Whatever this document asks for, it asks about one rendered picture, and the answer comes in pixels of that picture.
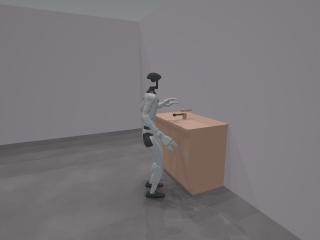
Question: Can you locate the right robot upper arm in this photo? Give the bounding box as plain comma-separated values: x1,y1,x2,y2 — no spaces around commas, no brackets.
141,93,156,121

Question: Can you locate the robot left foot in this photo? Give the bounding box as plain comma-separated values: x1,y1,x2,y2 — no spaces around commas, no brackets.
145,181,163,188

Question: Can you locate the robot left forearm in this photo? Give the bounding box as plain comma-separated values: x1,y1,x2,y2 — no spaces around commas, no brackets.
157,102,163,109

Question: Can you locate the right robot shin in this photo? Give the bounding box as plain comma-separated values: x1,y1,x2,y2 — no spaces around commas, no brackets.
150,165,164,194

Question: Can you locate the robot right forearm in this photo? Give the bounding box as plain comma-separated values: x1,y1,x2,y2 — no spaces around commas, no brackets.
143,115,165,139

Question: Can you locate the robot left hand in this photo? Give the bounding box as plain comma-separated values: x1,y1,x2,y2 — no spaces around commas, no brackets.
162,97,178,107

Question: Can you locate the left robot upper arm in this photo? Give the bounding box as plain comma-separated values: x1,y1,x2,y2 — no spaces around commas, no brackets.
139,101,144,112

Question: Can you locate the robot right hand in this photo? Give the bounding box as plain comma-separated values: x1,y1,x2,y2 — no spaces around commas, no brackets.
161,135,179,152

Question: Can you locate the counter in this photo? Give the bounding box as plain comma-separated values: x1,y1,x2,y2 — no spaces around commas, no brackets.
154,109,229,196

